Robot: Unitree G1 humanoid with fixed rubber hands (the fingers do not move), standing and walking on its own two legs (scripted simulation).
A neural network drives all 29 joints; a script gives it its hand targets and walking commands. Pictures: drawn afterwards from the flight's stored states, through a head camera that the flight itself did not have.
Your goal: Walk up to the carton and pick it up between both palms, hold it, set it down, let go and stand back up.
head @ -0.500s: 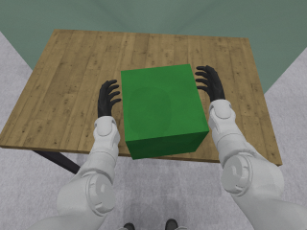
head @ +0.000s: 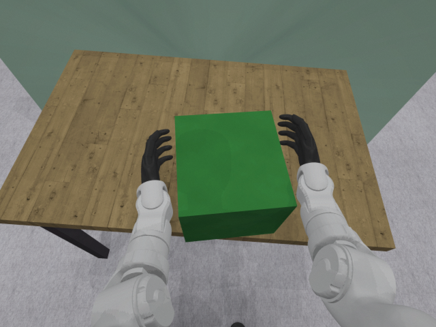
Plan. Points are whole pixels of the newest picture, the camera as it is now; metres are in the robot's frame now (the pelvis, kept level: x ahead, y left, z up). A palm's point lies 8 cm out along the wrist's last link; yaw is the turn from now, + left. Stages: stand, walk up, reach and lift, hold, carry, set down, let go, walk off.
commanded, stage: reach and lift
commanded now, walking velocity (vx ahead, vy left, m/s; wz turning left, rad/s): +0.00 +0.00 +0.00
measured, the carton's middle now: (227, 178) +0.41 +0.00 -0.06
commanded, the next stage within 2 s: none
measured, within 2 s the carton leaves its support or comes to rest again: leaves its support in 0.90 s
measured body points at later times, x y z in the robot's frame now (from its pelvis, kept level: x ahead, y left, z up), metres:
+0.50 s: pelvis -0.01 -0.01 +0.00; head +0.07 +0.00 +0.45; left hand +0.36 +0.16 +0.01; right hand +0.41 -0.13 +0.03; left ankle -0.05 +0.13 -0.74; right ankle -0.01 -0.10 -0.74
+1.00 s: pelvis -0.03 +0.00 +0.00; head +0.01 +0.00 +0.45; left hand +0.33 +0.17 +0.02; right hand +0.38 -0.12 +0.05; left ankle -0.05 +0.13 -0.74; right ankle -0.01 -0.10 -0.74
